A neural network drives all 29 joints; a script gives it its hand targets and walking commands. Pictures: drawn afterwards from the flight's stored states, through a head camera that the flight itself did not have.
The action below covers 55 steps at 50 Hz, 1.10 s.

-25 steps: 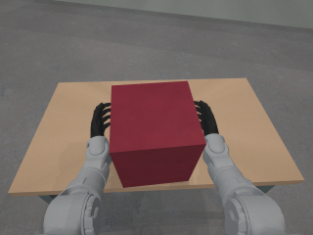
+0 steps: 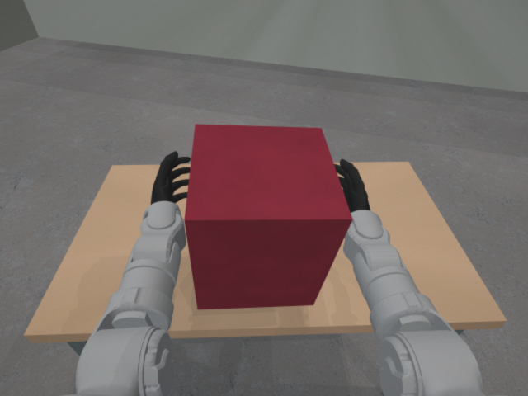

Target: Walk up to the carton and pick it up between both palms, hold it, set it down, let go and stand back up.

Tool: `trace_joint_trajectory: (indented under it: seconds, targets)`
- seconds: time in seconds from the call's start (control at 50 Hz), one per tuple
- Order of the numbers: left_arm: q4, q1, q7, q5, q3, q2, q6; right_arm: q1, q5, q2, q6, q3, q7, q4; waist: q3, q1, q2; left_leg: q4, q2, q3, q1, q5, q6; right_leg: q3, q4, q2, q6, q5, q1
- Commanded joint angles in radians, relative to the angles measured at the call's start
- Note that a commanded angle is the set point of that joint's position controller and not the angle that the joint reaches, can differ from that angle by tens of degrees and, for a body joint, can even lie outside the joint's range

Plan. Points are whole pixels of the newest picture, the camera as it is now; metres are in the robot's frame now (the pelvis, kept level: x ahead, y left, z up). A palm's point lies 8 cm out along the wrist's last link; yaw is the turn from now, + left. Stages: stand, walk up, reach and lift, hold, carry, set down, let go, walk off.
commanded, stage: reach and lift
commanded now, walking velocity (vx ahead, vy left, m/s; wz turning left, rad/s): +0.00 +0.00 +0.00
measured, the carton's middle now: (258, 220) +0.40 +0.03 +0.08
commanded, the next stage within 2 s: hold in 1.66 s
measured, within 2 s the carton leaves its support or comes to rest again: neither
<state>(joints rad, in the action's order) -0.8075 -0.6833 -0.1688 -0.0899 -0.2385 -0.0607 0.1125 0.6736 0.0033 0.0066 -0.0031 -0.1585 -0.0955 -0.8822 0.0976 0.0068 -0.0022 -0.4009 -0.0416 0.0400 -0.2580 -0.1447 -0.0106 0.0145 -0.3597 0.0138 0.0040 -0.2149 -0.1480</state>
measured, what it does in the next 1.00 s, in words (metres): stands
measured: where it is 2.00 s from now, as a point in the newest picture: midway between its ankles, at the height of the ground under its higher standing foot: outside the picture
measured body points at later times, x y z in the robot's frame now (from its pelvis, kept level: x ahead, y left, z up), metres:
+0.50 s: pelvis -0.01 +0.00 +0.00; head -0.07 +0.02 +0.45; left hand +0.38 +0.19 +0.16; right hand +0.38 -0.11 +0.16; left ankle +0.04 +0.12 -0.74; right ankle -0.02 -0.12 -0.74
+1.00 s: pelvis -0.01 +0.00 +0.00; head -0.08 +0.02 +0.44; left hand +0.37 +0.19 +0.19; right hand +0.38 -0.11 +0.18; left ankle +0.04 +0.12 -0.74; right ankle -0.02 -0.12 -0.74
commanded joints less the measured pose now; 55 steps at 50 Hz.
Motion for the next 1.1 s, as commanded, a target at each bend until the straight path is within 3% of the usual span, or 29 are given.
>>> trace_joint_trajectory:
  seconds: [0.0, 0.04, 0.08, 0.18, 0.24, 0.3, 0.36, 0.38, 0.48, 0.5, 0.54, 0.56, 0.58, 0.6, 0.62, 0.64, 0.66, 0.68, 0.7, 0.76, 0.78, 0.82, 0.88, 0.9, 0.98, 1.02, 1.04, 1.06, 1.08]
  targets:
    - [0.206, -0.598, 0.278, -0.071, 0.322, 0.735, 0.085, 0.753, 0.037, 0.543, -0.004, 0.326, 0.078, 0.274, 0.298, -0.005, 0.034, 0.068, 0.059, -0.005, 0.309, 0.224, -0.022, 0.018, 0.115, 0.023, -0.035, 0.233, 0.076]
    - [0.353, -0.67, 0.262, -0.019, 0.395, 0.779, 0.082, 0.789, 0.072, 0.562, 0.007, 0.357, 0.079, 0.337, 0.421, -0.028, -0.011, 0.042, 0.054, -0.013, 0.366, 0.326, -0.047, 0.028, 0.09, 0.036, -0.028, 0.335, 0.075]
    - [0.298, -0.622, 0.268, -0.057, 0.336, 0.742, 0.114, 0.781, 0.076, 0.562, -0.018, 0.373, 0.078, 0.315, 0.338, 0.001, -0.003, 0.05, 0.07, 0.002, 0.333, 0.27, -0.028, 0.02, 0.102, 0.022, -0.041, 0.303, 0.107]
    - [0.258, -0.581, 0.308, -0.085, 0.277, 0.675, 0.201, 0.753, 0.047, 0.526, -0.072, 0.317, 0.061, 0.301, 0.229, -0.044, 0.06, 0.092, 0.076, 0.004, 0.301, 0.126, 0.002, 0.023, 0.124, 0.008, -0.055, 0.237, 0.129]
    - [0.331, -0.71, 0.325, -0.055, 0.291, 0.681, 0.222, 0.815, 0.057, 0.534, -0.079, 0.283, 0.054, 0.302, 0.234, -0.077, 0.029, 0.096, 0.076, 0.002, 0.301, 0.095, 0.001, 0.026, 0.127, 0.008, -0.047, 0.166, 0.101]
    - [0.362, -0.759, 0.324, -0.035, 0.316, 0.703, 0.242, 0.866, 0.061, 0.547, -0.087, 0.269, 0.054, 0.325, 0.271, -0.096, 0.009, 0.096, 0.076, 0.0, 0.292, 0.086, 0.003, 0.031, 0.119, 0.008, -0.041, 0.146, 0.1]
    - [0.374, -0.737, 0.31, -0.024, 0.344, 0.71, 0.259, 0.889, 0.081, 0.546, -0.11, 0.318, 0.054, 0.335, 0.321, -0.076, -0.003, 0.088, 0.082, -0.003, 0.317, 0.134, 0.0, 0.027, 0.112, 0.016, -0.041, 0.188, 0.11]
    - [0.374, -0.735, 0.315, -0.042, 0.336, 0.7, 0.271, 0.854, 0.074, 0.528, -0.116, 0.285, 0.054, 0.305, 0.288, -0.099, -0.037, 0.089, 0.074, -0.012, 0.327, 0.13, -0.006, 0.032, 0.117, 0.013, -0.037, 0.161, 0.088]
    - [0.396, -0.761, 0.321, -0.045, 0.33, 0.685, 0.301, 0.884, 0.066, 0.518, -0.135, 0.277, 0.053, 0.32, 0.258, -0.11, -0.013, 0.088, 0.078, -0.001, 0.339, 0.102, -0.001, 0.034, 0.127, 0.013, -0.036, 0.125, 0.072]
    - [0.482, -0.817, 0.316, -0.009, 0.378, 0.709, 0.288, 0.859, 0.079, 0.539, -0.132, 0.296, 0.051, 0.337, 0.351, -0.128, -0.022, 0.077, 0.077, -0.008, 0.356, 0.155, -0.013, 0.034, 0.108, 0.017, -0.039, 0.195, 0.111]
    - [0.404, -0.736, 0.318, -0.04, 0.343, 0.704, 0.308, 0.858, 0.094, 0.52, -0.143, 0.288, 0.054, 0.31, 0.297, -0.11, -0.043, 0.079, 0.08, -0.008, 0.348, 0.165, -0.011, 0.025, 0.12, 0.014, -0.036, 0.185, 0.095]
    - [0.381, -0.687, 0.324, -0.041, 0.347, 0.72, 0.33, 0.841, 0.102, 0.502, -0.15, 0.293, 0.046, 0.334, 0.266, -0.138, -0.036, 0.072, 0.079, -0.018, 0.343, 0.208, -0.022, 0.025, 0.113, 0.018, -0.038, 0.242, 0.125]
    - [0.424, -0.701, 0.328, -0.052, 0.333, 0.7, 0.339, 0.886, 0.121, 0.518, -0.15, 0.324, 0.041, 0.38, 0.323, -0.112, -0.012, 0.06, 0.087, -0.012, 0.342, 0.223, -0.008, 0.025, 0.105, 0.016, -0.045, 0.295, 0.183]
    - [0.472, -0.695, 0.33, -0.052, 0.337, 0.686, 0.336, 0.826, 0.129, 0.514, -0.155, 0.34, 0.03, 0.37, 0.334, -0.126, -0.012, 0.057, 0.092, -0.009, 0.362, 0.233, -0.007, 0.02, 0.098, 0.012, -0.051, 0.36, 0.212]
    - [0.442, -0.698, 0.331, -0.047, 0.346, 0.69, 0.338, 0.87, 0.139, 0.517, -0.156, 0.347, 0.032, 0.385, 0.345, -0.116, -0.02, 0.061, 0.094, -0.012, 0.356, 0.202, -0.002, 0.015, 0.098, 0.011, -0.056, 0.33, 0.181]
    - [0.467, -0.737, 0.33, -0.025, 0.37, 0.695, 0.337, 0.858, 0.141, 0.509, -0.162, 0.326, 0.03, 0.371, 0.298, -0.147, -0.045, 0.062, 0.091, -0.023, 0.345, 0.204, -0.016, 0.017, 0.101, 0.011, -0.052, 0.317, 0.146]
    - [0.444, -0.725, 0.335, -0.033, 0.331, 0.673, 0.349, 0.891, 0.137, 0.528, -0.173, 0.343, 0.021, 0.401, 0.288, -0.125, 0.012, 0.068, 0.1, -0.011, 0.331, 0.175, 0.005, 0.019, 0.11, 0.007, -0.063, 0.302, 0.158]
    - [0.428, -0.72, 0.333, -0.045, 0.32, 0.664, 0.357, 0.837, 0.11, 0.487, -0.184, 0.288, 0.027, 0.333, 0.224, -0.157, -0.001, 0.09, 0.082, -0.024, 0.328, 0.143, 0.001, 0.024, 0.112, 0.013, -0.053, 0.239, 0.134]
    - [0.469, -0.731, 0.332, -0.037, 0.335, 0.684, 0.356, 0.888, 0.129, 0.504, -0.172, 0.325, 0.033, 0.387, 0.303, -0.124, -0.003, 0.074, 0.084, -0.018, 0.358, 0.188, -0.001, 0.031, 0.11, 0.017, -0.047, 0.244, 0.145]
    - [0.461, -0.776, 0.339, -0.049, 0.305, 0.636, 0.364, 0.855, 0.108, 0.496, -0.196, 0.284, 0.034, 0.32, 0.214, -0.142, 0.009, 0.094, 0.083, -0.015, 0.335, 0.092, 0.007, 0.03, 0.123, 0.006, -0.057, 0.165, 0.096]
    - [0.424, -0.744, 0.344, -0.062, 0.264, 0.633, 0.375, 0.867, 0.108, 0.504, -0.202, 0.282, 0.039, 0.324, 0.214, -0.124, 0.039, 0.106, 0.079, -0.012, 0.321, 0.075, 0.022, 0.027, 0.126, 0.003, -0.058, 0.147, 0.115]
    - [0.463, -0.768, 0.337, -0.041, 0.302, 0.664, 0.375, 0.926, 0.139, 0.51, -0.185, 0.311, 0.048, 0.384, 0.289, -0.108, 0.003, 0.094, 0.079, -0.012, 0.327, 0.133, 0.014, 0.026, 0.116, 0.014, -0.046, 0.158, 0.123]
    - [0.477, -0.828, 0.323, 0.002, 0.388, 0.707, 0.376, 0.93, 0.109, 0.475, -0.185, 0.252, 0.045, 0.342, 0.267, -0.172, -0.059, 0.09, 0.07, -0.025, 0.334, 0.134, -0.021, 0.028, 0.115, 0.011, -0.033, 0.143, 0.075]
    - [0.523, -0.861, 0.318, 0.012, 0.395, 0.692, 0.365, 0.943, 0.123, 0.5, -0.179, 0.286, 0.048, 0.385, 0.321, -0.158, -0.047, 0.077, 0.072, -0.024, 0.355, 0.145, -0.017, 0.031, 0.107, 0.014, -0.034, 0.164, 0.085]
    - [0.413, -0.776, 0.321, -0.045, 0.304, 0.648, 0.391, 0.913, 0.11, 0.474, -0.197, 0.255, 0.056, 0.308, 0.241, -0.13, 0.005, 0.11, 0.076, -0.012, 0.331, 0.052, 0.017, 0.024, 0.134, 0.008, -0.04, 0.093, 0.073]
    - [0.383, -0.756, 0.342, -0.058, 0.286, 0.648, 0.407, 0.882, 0.092, 0.462, -0.206, 0.214, 0.047, 0.286, 0.185, -0.163, 0.014, 0.111, 0.075, -0.01, 0.322, 0.045, 0.009, 0.032, 0.138, 0.005, -0.045, 0.1, 0.084]
    - [0.368, -0.773, 0.345, -0.06, 0.27, 0.632, 0.416, 0.926, 0.106, 0.466, -0.208, 0.225, 0.047, 0.305, 0.197, -0.146, 0.01, 0.107, 0.085, -0.003, 0.307, 0.037, 0.018, 0.023, 0.137, -0.003, -0.049, 0.101, 0.096]
    - [0.425, -0.791, 0.341, -0.033, 0.298, 0.66, 0.41, 0.89, 0.103, 0.47, -0.212, 0.208, 0.05, 0.284, 0.216, -0.172, 0.002, 0.114, 0.074, -0.014, 0.315, 0.031, 0.007, 0.027, 0.132, 0.006, -0.042, 0.101, 0.082]
    - [0.468, -0.801, 0.338, -0.021, 0.319, 0.662, 0.404, 0.914, 0.116, 0.489, -0.202, 0.246, 0.048, 0.359, 0.286, -0.159, -0.008, 0.097, 0.074, -0.011, 0.326, 0.096, 0.002, 0.031, 0.117, 0.008, -0.043, 0.171, 0.119]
